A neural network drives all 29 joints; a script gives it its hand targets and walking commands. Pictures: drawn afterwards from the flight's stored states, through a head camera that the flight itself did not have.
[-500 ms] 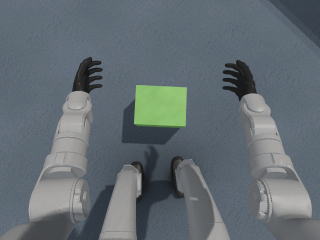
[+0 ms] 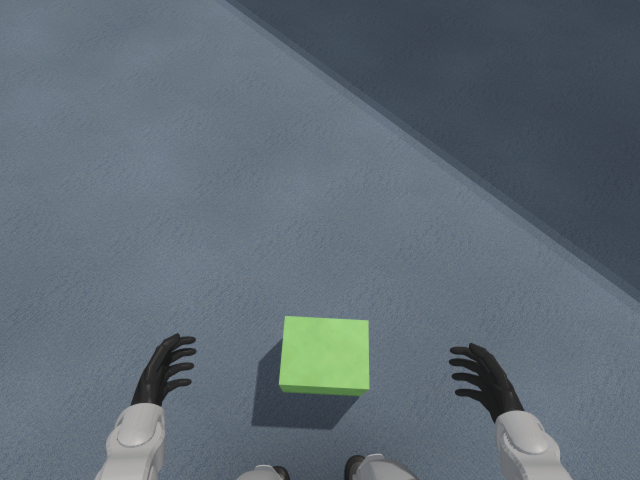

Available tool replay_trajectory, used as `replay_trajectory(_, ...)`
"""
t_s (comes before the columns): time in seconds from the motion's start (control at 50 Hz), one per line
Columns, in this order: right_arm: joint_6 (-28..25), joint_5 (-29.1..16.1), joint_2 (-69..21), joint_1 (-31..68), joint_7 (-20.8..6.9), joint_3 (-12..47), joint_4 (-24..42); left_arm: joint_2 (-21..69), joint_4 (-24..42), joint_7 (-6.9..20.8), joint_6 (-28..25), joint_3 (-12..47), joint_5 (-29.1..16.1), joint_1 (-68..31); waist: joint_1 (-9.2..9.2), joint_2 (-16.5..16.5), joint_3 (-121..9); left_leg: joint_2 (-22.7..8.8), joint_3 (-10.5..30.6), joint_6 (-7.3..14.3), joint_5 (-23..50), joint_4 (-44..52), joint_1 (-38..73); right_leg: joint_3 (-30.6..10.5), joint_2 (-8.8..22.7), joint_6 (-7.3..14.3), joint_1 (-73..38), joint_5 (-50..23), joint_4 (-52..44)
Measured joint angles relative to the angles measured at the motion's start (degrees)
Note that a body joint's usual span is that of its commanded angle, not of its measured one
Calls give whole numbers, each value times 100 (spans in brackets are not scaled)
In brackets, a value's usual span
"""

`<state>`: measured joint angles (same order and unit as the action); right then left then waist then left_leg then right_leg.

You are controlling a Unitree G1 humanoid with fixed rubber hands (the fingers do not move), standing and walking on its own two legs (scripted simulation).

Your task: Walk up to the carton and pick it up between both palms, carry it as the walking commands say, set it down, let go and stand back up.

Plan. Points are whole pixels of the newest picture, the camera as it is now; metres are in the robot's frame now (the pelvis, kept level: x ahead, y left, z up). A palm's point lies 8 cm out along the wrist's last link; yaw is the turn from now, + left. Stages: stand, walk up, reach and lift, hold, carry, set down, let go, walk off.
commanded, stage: let go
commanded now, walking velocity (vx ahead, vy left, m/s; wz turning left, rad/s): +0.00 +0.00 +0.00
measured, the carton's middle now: (324, 357) +0.36 -0.04 -0.67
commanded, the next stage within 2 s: stand in 0.56 s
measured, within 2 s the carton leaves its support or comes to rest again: neither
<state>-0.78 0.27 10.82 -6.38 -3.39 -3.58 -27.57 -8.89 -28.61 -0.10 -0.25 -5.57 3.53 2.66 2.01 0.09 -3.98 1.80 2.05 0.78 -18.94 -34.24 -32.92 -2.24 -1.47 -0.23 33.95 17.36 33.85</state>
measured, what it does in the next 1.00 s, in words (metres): stands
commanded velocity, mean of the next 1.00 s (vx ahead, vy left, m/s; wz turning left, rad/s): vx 0.00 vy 0.00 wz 0.00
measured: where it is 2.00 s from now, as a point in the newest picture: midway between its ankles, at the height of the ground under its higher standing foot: outside the picture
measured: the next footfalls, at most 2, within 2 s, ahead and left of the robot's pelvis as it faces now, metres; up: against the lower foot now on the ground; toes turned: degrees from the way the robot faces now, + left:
none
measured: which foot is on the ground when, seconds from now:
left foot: down 0.00-1.00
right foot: down 0.00-1.00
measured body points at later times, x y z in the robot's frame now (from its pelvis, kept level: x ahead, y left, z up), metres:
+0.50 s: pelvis -0.02 +0.02 +0.01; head -0.01 +0.00 +0.46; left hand +0.13 +0.24 -0.07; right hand +0.15 -0.21 -0.07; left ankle -0.04 +0.11 -0.72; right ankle -0.03 -0.12 -0.72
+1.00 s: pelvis -0.02 -0.01 +0.01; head -0.07 -0.01 +0.46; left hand +0.07 +0.28 -0.10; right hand +0.06 -0.30 -0.10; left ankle -0.04 +0.11 -0.72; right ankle -0.03 -0.12 -0.72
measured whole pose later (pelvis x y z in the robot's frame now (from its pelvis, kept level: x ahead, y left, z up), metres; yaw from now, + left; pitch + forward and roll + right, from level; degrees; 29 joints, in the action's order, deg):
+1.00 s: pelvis -0.02 -0.01 +0.01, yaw +0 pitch -3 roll +0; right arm 0.5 2.0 17.0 -18.2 0.8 -4.0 -45.9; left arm -15.7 -48.3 -0.5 0.1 -4.2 2.4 16.7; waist 0.4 -1.3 -4.3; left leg 0.8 2.5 0.3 -17.3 -27.8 -7.5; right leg -2.0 -2.3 1.0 8.3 15.6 26.8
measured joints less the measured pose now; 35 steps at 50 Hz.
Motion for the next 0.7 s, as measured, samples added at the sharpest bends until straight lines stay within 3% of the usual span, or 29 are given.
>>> replay_trajectory(0.24, 275, -23, 85, -859, -101, 52, 116, -131, 117, 202, 222, 277, -222, 1197, -159, -163, 625, 108, -72, 161, 162, 763, 2124, -97, 135, -114, -2135, -161, -805)
replay_trajectory(0.44, 857, 184, 18, -458, -133, 16, 234, -187, 275, 343, 730, 423, -325, 1214, -168, -253, 1191, 139, -113, 181, 115, 637, 2871, -135, 157, -129, -2835, -78, -593)
replay_trajectory(0.6, 1398, 248, -5, -433, -15, 85, 294, -99, 262, 194, 781, 408, -261, 1016, -290, -155, 1500, 8, -228, 80, 71, 551, 3163, -243, 15, -29, -3040, -64, -436)
replay_trajectory(0.7, 795, 144, 195, -615, 288, 59, -581, -200, -687, 13, 436, 431, -178, 1011, -158, -153, 730, -19, -86, 34, 46, 421, 2656, -98, -8, 15, -2620, -45, -398)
